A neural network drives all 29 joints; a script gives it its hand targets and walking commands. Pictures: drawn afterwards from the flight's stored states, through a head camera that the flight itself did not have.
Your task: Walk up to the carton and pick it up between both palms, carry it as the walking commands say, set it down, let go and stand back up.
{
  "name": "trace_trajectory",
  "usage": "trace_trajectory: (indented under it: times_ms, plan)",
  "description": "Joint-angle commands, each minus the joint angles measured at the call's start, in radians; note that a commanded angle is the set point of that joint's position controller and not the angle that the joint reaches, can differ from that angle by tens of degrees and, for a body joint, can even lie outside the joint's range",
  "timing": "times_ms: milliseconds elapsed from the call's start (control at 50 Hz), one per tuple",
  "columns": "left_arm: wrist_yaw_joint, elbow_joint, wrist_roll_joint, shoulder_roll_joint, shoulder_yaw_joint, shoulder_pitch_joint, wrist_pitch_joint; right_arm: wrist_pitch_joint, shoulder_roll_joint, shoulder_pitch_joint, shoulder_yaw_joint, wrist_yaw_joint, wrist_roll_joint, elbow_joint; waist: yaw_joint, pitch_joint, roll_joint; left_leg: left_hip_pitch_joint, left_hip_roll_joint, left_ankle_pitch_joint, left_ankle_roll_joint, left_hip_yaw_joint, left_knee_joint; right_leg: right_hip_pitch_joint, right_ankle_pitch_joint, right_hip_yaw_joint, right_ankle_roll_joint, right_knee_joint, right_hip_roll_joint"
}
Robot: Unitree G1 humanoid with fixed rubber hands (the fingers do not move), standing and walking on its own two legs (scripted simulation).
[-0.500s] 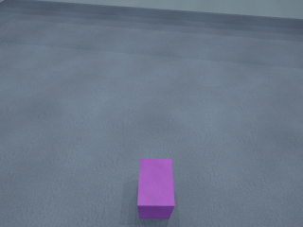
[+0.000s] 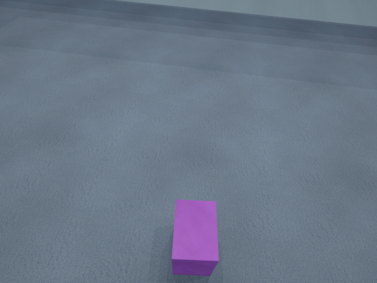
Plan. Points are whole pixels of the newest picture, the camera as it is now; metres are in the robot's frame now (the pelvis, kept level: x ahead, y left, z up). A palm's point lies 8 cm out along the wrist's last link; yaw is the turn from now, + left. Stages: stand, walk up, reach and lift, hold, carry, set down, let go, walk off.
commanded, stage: stand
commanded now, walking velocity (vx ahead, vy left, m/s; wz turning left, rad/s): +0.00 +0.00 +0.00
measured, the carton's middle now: (193, 238) +0.41 -0.04 -0.63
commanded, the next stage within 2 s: reach and lift in 0.32 s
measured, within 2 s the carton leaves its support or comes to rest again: neither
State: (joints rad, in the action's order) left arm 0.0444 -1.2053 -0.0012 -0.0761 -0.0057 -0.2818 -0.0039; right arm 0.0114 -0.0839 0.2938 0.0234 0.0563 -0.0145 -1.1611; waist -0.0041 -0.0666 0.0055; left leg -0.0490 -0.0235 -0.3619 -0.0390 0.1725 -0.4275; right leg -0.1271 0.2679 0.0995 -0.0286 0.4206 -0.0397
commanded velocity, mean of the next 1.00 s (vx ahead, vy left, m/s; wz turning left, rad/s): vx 0.00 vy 0.00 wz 0.00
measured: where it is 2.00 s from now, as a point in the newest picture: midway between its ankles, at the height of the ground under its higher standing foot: outside the picture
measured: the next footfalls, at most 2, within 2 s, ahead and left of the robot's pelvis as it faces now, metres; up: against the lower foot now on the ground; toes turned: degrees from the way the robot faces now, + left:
none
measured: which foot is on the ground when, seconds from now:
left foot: down 0.00-1.00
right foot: down 0.00-1.00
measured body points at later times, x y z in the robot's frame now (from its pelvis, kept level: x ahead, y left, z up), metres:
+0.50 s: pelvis -0.03 -0.01 -0.03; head +0.04 -0.01 +0.42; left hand +0.09 +0.23 -0.17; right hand +0.08 -0.25 -0.17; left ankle -0.08 +0.07 -0.74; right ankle -0.03 -0.14 -0.74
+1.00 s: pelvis -0.15 -0.05 -0.09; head +0.04 -0.04 +0.32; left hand +0.13 +0.18 -0.22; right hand +0.12 -0.25 -0.22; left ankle -0.08 +0.08 -0.74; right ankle -0.03 -0.14 -0.74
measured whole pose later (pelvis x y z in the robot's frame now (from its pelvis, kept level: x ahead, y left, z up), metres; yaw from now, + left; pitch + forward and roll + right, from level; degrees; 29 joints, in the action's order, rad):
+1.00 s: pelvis -0.15 -0.05 -0.09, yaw +2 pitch +18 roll +1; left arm -0.05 -0.57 0.02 -0.26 -0.10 0.33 -0.52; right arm -0.57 -0.11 -0.25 0.09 0.09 0.08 -0.41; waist 0.02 -0.12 -0.03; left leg -1.01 -0.05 -0.37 -0.01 0.06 -1.05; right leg -1.07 0.27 0.06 0.04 1.01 -0.01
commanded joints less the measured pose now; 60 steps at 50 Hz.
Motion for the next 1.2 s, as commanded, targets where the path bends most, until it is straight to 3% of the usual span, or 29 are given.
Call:
trace_trajectory:
  times_ms: [0, 80, 160, 300, 320, 340, 360, 400, 420, 440, 460, 500, 540, 560, 600, 680, 760, 780, 820, 880, 940, 960, 980, 1020, 1060, 1080, 1140, 1160, 1180]
  plan:
    - [0.005, 0.004, 0.001, -0.080, -0.009, -0.090, 0.012, 0.010, -0.088, 0.106, 0.015, 0.007, -0.001, 0.007, 0.010, -0.016, 0.042, -0.015, -0.138, 0.573, 0.048, -0.099, 0.071, -0.035, -0.354, -0.058, 0.052, -0.017, -0.075]
    - [0.005, 0.020, 0.005, -0.086, -0.016, -0.082, 0.013, 0.013, -0.094, 0.123, 0.014, 0.012, -0.004, 0.000, 0.011, -0.005, 0.006, -0.018, -0.139, 0.630, 0.054, -0.105, 0.053, -0.022, -0.379, -0.036, 0.049, -0.005, -0.075]
    - [0.004, 0.023, 0.001, -0.074, -0.013, -0.079, 0.010, 0.010, -0.086, 0.104, 0.018, 0.012, -0.005, 0.012, 0.014, -0.003, 0.075, -0.001, -0.155, 0.634, 0.041, -0.098, 0.055, -0.052, -0.328, -0.037, 0.053, 0.006, -0.076]
    - [0.004, 0.040, 0.003, -0.092, -0.017, -0.075, 0.012, 0.011, -0.102, 0.102, 0.017, 0.008, -0.007, 0.024, 0.005, -0.011, -0.013, -0.038, -0.149, 0.563, 0.044, -0.112, 0.065, -0.028, -0.357, -0.046, 0.050, -0.006, -0.080]
    - [-0.007, 0.391, 0.139, -0.207, 0.080, 0.276, -0.001, -0.016, -0.173, -0.249, -0.031, 0.016, 0.136, 0.375, 0.055, 0.104, 0.032, -0.517, -0.016, 0.117, -0.024, -0.284, -0.089, -0.347, -0.065, -0.168, 0.092, 0.196, 0.004]
    - [-0.006, 0.742, 0.175, -0.287, 0.092, 0.627, -0.046, -0.061, -0.232, -0.599, -0.008, 0.028, 0.117, 0.726, 0.098, 0.221, 0.049, -0.472, -0.063, 0.083, 0.000, -0.241, -0.133, -0.335, -0.029, -0.093, 0.094, 0.236, 0.021]
    - [0.015, 0.718, 0.170, -0.215, 0.076, 0.681, -0.145, -0.143, -0.232, -0.672, -0.047, 0.043, 0.091, 0.753, 0.092, 0.175, 0.023, -0.507, -0.066, 0.090, 0.000, -0.218, -0.124, -0.333, -0.005, -0.088, 0.096, 0.222, 0.012]
    - [0.030, 0.650, 0.152, -0.212, 0.053, 0.567, -0.302, -0.307, -0.211, -0.456, -0.037, 0.051, 0.123, 0.700, 0.069, 0.227, -0.034, -0.435, -0.063, 0.290, -0.032, -0.203, -0.175, -0.333, -0.173, -0.101, 0.086, 0.243, -0.003]
    - [0.033, 0.609, 0.143, -0.250, 0.055, 0.439, -0.387, -0.385, -0.182, -0.335, -0.062, 0.036, 0.154, 0.639, 0.037, 0.333, 0.067, -0.341, -0.038, 0.535, -0.018, -0.235, -0.215, -0.398, -0.242, -0.107, 0.076, 0.251, 0.007]
    - [0.038, 0.542, 0.164, -0.194, 0.093, 0.342, -0.459, -0.464, -0.133, -0.270, -0.071, 0.038, 0.152, 0.598, 0.002, 0.317, 0.052, -0.393, -0.040, 0.626, -0.036, -0.230, -0.209, -0.372, -0.341, -0.105, 0.068, 0.260, 0.025]
    - [0.050, 0.486, 0.198, -0.095, 0.135, 0.204, -0.512, -0.516, -0.112, -0.150, -0.040, 0.038, 0.151, 0.529, 0.024, 0.382, 0.057, -0.397, -0.052, 0.822, -0.036, -0.230, -0.244, -0.334, -0.428, -0.112, 0.074, 0.290, 0.052]
    - [0.027, 0.466, 0.198, -0.050, 0.149, 0.074, -0.565, -0.582, -0.073, -0.004, -0.062, 0.021, 0.126, 0.533, 0.029, 0.489, 0.021, -0.369, -0.030, 0.928, -0.088, -0.243, -0.288, -0.259, -0.550, -0.166, 0.097, 0.318, 0.067]
    - [0.004, 0.550, 0.157, -0.139, 0.088, 0.059, -0.554, -0.578, -0.080, -0.022, -0.082, -0.013, 0.081, 0.627, -0.005, 0.539, -0.006, -0.319, -0.010, 0.965, -0.041, -0.267, -0.277, -0.268, -0.579, -0.174, 0.091, 0.308, 0.071]
    - [-0.007, 0.579, 0.129, -0.148, 0.059, 0.121, -0.542, -0.565, -0.096, -0.069, -0.017, -0.016, 0.034, 0.638, 0.024, 0.550, -0.026, -0.335, -0.001, 1.010, -0.026, -0.256, -0.276, -0.326, -0.636, -0.168, 0.073, 0.302, 0.076]
    - [-0.019, 0.575, 0.015, -0.159, 0.005, 0.130, -0.519, -0.531, -0.083, -0.100, 0.033, -0.025, -0.012, 0.634, -0.017, 0.440, 0.029, -0.297, -0.004, 0.981, 0.002, -0.271, -0.264, -0.499, -0.467, -0.134, 0.052, 0.275, 0.076]
    - [-0.025, 0.681, -0.071, -0.190, -0.119, 0.260, -0.422, -0.437, -0.129, -0.192, 0.161, -0.024, -0.122, 0.692, 0.046, 0.399, 0.047, -0.380, 0.027, 0.744, 0.032, -0.248, -0.294, -0.524, -0.396, -0.121, 0.045, 0.310, 0.084]
    - [-0.057, 0.886, -0.052, -0.215, -0.147, 0.485, -0.323, -0.357, -0.100, -0.415, 0.146, -0.013, -0.070, 0.912, 0.061, 0.664, -0.064, -0.556, 0.053, 0.515, 0.009, -0.219, -0.394, -0.421, -0.446, -0.144, 0.013, 0.409, 0.072]
    - [-0.060, 0.881, -0.042, -0.204, -0.141, 0.575, -0.323, -0.367, -0.053, -0.516, 0.105, -0.008, -0.026, 0.900, 0.034, 0.622, -0.079, -0.629, 0.048, 0.391, -0.008, -0.207, -0.396, -0.437, -0.355, -0.137, 0.007, 0.417, 0.064]
    - [-0.069, 0.924, -0.044, -0.282, -0.163, 0.653, -0.340, -0.404, -0.063, -0.565, 0.098, 0.006, 0.019, 0.959, 0.028, 0.654, -0.042, -0.669, 0.050, 0.261, -0.021, -0.177, -0.415, -0.410, -0.285, -0.152, 0.002, 0.429, 0.058]
    - [-0.090, 0.898, 0.023, -0.319, -0.132, 0.916, -0.436, -0.504, -0.034, -0.803, 0.059, 0.026, 0.094, 0.972, 0.005, 0.590, -0.021, -0.805, 0.028, -0.106, -0.035, -0.157, -0.448, -0.405, 0.120, -0.174, -0.001, 0.429, 0.041]
    - [-0.101, 0.832, 0.049, -0.358, -0.093, 1.091, -0.559, -0.621, -0.068, -0.966, 0.036, 0.059, 0.148, 0.992, 0.012, 0.737, -0.037, -0.847, 0.024, -0.230, -0.039, -0.134, -0.493, -0.275, 0.326, -0.226, 0.005, 0.422, 0.057]
    - [-0.099, 0.865, 0.080, -0.371, -0.091, 1.206, -0.569, -0.637, -0.082, -1.033, 0.050, 0.073, 0.140, 0.999, 0.031, 0.792, -0.087, -0.874, 0.025, -0.214, -0.041, -0.140, -0.523, -0.270, 0.349, -0.252, 0.013, 0.420, 0.059]
    - [-0.098, 0.813, 0.072, -0.360, -0.071, 1.210, -0.616, -0.691, -0.052, -0.989, 0.042, 0.085, 0.150, 0.917, 0.038, 0.832, 0.007, -0.870, 0.022, -0.244, -0.030, -0.114, -0.530, -0.272, 0.395, -0.243, 0.023, 0.421, 0.063]
    - [-0.098, 0.748, 0.074, -0.367, -0.091, 1.281, -0.644, -0.724, -0.071, -1.096, 0.056, 0.100, 0.153, 0.911, 0.006, 0.911, 0.015, -0.869, 0.019, -0.275, -0.034, -0.092, -0.513, -0.238, 0.452, -0.225, 0.014, 0.428, 0.074]
    - [-0.087, 0.585, 0.097, -0.325, -0.027, 1.286, -0.658, -0.752, -0.045, -1.061, 0.046, 0.101, 0.158, 0.670, 0.049, 0.644, 0.086, -0.976, 0.014, -0.274, -0.026, -0.123, -0.477, -0.313, 0.409, -0.240, 0.021, 0.422, 0.069]
    - [-0.094, 0.550, 0.056, -0.342, -0.073, 1.310, -0.652, -0.764, -0.009, -1.085, 0.066, 0.111, 0.144, 0.634, 0.019, 0.640, 0.103, -0.995, 0.030, -0.254, -0.024, -0.105, -0.481, -0.281, 0.416, -0.251, 0.015, 0.408, 0.068]
    - [-0.099, 0.340, 0.009, -0.353, -0.139, 1.436, -0.620, -0.728, -0.020, -1.328, 0.160, 0.126, 0.073, 0.551, -0.002, 0.458, 0.105, -1.056, 0.038, -0.350, -0.030, -0.118, -0.474, -0.480, 0.556, -0.238, 0.012, 0.422, 0.063]
    - [-0.096, 0.288, 0.003, -0.356, -0.187, 1.513, -0.588, -0.684, -0.046, -1.469, 0.175, 0.133, 0.044, 0.566, -0.007, 0.471, 0.041, -1.077, 0.039, -0.273, -0.021, -0.111, -0.520, -0.537, 0.549, -0.251, 0.013, 0.420, 0.048]
    - [-0.079, 0.245, -0.012, -0.339, -0.215, 1.507, -0.559, -0.648, -0.061, -1.499, 0.211, 0.143, 0.017, 0.544, -0.003, 0.510, 0.065, -1.045, 0.047, -0.241, -0.016, -0.115, -0.525, -0.557, 0.523, -0.248, 0.020, 0.435, 0.045]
